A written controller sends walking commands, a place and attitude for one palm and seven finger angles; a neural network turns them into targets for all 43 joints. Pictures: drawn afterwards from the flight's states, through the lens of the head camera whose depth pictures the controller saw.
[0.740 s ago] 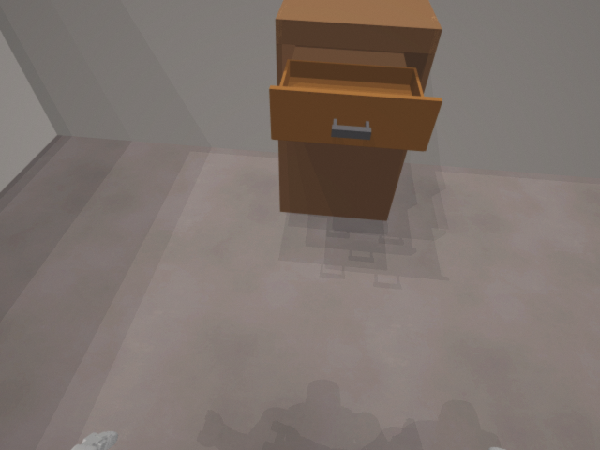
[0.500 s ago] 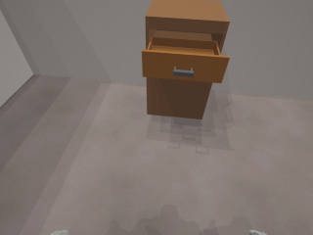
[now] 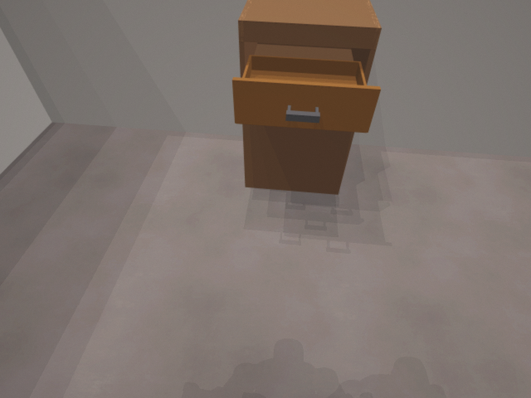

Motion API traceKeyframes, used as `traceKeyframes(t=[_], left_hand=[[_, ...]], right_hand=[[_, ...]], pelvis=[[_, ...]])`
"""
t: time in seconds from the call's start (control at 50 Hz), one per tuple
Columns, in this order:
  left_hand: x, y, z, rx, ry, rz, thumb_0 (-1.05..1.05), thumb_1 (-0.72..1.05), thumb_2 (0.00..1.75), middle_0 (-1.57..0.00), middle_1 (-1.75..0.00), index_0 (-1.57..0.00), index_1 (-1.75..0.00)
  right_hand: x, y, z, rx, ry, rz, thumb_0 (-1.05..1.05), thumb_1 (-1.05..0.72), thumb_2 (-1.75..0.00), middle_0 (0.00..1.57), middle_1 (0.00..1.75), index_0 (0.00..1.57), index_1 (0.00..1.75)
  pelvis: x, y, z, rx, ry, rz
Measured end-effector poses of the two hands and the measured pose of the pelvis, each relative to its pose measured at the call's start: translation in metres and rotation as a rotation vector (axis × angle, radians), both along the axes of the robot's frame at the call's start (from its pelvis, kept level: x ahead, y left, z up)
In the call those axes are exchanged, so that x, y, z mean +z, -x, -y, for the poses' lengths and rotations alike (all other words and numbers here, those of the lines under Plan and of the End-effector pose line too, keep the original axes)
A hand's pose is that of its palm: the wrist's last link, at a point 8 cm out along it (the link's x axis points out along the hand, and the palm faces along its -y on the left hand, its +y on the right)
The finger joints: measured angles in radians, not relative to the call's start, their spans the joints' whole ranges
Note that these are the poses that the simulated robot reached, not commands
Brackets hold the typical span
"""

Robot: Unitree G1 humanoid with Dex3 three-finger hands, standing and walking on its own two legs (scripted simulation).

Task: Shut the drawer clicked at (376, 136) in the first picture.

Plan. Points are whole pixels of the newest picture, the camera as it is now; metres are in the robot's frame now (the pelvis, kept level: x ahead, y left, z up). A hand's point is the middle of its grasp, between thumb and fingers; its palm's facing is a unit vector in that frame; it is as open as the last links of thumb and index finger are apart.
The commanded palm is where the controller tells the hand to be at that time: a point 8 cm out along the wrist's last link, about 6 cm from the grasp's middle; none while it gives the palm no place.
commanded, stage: stand and wait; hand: left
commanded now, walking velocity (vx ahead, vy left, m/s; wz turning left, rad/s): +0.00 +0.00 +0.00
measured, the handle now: (302, 112) +0.96 -0.07 -0.08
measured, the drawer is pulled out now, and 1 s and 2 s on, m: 0.30 0.30 0.30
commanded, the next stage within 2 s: look at it before walking up in 0.08 s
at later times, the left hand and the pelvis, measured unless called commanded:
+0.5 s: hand out of the picture +0.07 +0.24 -0.16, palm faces -0.03 -0.94 -0.33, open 7.4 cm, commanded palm none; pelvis +0.00 -0.01 +0.00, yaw +0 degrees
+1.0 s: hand out of the picture +0.09 +0.23 -0.16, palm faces -0.05 -0.94 -0.33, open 7.4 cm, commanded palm none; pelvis +0.01 +0.00 +0.00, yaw -4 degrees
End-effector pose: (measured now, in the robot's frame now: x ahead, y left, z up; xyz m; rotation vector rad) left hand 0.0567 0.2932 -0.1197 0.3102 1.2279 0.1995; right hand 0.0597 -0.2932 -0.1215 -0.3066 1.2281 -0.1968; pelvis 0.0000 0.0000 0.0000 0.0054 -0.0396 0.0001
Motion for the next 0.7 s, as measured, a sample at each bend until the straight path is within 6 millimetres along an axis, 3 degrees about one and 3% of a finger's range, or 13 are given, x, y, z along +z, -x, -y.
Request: traceKeyframes(t=[0.5,0.7], left_hand=[[-0.001,-0.010,0.011,-0.014,0.013,0.003,0.01,0.90,0.90,-0.20,-0.30,-0.20,-0.30],[-0.002,-0.017,0.009,-0.010,0.013,0.002,0.01,0.90,0.90,-0.20,-0.30,-0.20,-0.30]], right_hand=[[0.002,-0.004,0.005,-0.007,-0.002,-0.002,0.00,-0.90,-0.90,0.21,0.30,0.20,0.30],[0.004,-0.015,0.004,-0.004,0.004,0.005,0.00,-0.90,-0.90,0.21,0.30,0.20,0.30]], pelvis=[[0.001,-0.003,0.006,-0.008,0.001,-0.015],[0.002,-0.010,0.006,-0.008,0.002,-0.016]])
